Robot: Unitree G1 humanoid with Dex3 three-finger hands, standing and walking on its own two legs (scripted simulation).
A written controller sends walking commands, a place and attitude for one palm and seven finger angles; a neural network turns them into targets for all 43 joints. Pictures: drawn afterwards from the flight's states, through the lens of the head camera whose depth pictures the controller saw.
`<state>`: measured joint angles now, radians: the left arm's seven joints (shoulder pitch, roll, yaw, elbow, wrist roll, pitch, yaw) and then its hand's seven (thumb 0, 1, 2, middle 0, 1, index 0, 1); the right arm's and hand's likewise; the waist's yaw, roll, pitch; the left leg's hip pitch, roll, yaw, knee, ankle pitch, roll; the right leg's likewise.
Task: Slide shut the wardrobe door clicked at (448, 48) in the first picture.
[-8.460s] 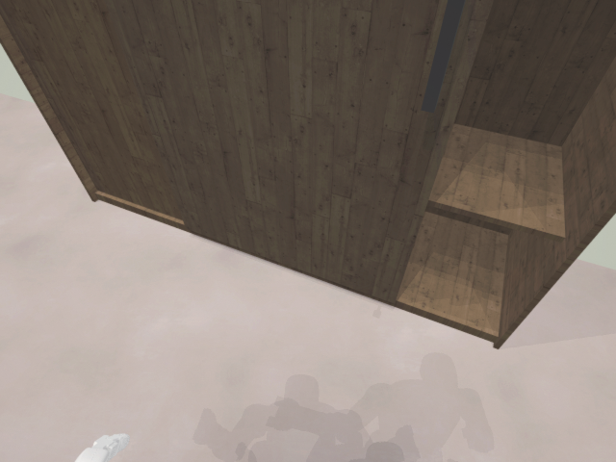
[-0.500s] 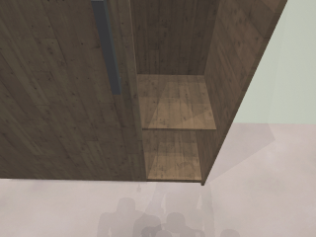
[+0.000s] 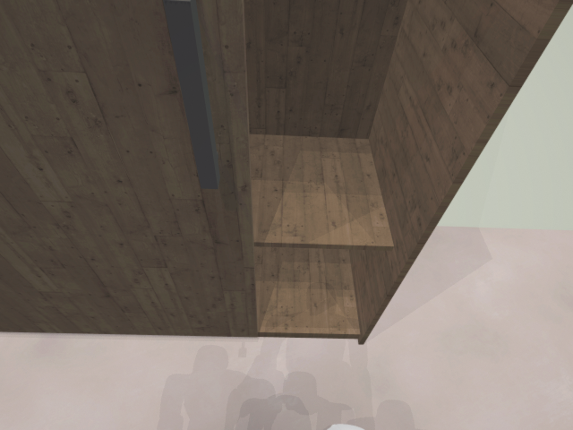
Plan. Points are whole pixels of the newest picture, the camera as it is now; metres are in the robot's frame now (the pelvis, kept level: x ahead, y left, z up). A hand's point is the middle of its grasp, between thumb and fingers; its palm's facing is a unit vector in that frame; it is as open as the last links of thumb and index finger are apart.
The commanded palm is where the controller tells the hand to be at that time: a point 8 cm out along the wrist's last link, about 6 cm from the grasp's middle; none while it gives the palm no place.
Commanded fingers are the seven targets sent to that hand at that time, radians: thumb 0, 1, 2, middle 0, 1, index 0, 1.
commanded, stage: come to a stop and stand still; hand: left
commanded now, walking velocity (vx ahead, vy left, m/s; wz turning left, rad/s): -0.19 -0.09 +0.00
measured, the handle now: (201, 100) +0.48 +0.14 +0.21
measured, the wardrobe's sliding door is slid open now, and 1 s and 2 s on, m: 0.36 0.36 0.36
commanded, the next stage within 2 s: none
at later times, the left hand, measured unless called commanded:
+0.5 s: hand out of the picture +0.09 +0.16 -0.18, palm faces +0.09 -0.98 -0.20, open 7.3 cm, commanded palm none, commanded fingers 0.00 0.90 0.90 -0.20 -0.30 -0.20 -0.30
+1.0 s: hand out of the picture -0.06 +0.10 -0.16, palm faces +0.09 -0.98 -0.17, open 7.4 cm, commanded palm none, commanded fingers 0.00 0.90 0.90 -0.20 -0.30 -0.20 -0.30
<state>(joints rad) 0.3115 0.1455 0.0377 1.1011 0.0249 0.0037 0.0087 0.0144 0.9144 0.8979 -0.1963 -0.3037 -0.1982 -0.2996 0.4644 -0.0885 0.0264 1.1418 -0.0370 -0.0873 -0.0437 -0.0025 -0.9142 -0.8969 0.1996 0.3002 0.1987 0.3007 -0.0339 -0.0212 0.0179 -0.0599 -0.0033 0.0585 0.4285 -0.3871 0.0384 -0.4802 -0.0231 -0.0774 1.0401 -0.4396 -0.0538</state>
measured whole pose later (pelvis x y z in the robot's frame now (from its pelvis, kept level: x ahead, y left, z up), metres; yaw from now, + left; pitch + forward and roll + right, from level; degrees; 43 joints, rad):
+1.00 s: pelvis +0.00 -0.05 +0.00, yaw +1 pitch +0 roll +1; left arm 0.40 0.09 -0.01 1.14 0.01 -0.03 0.03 0.01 0.90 0.90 -0.20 -0.30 -0.20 -0.30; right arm 0.31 -0.14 0.01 1.14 -0.01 0.00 -0.03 0.00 -0.92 -0.90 0.20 0.30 0.20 0.30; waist 0.01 0.02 0.02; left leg -0.25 0.02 0.03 0.53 -0.29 0.00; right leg -0.13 0.06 -0.05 0.44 -0.31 -0.09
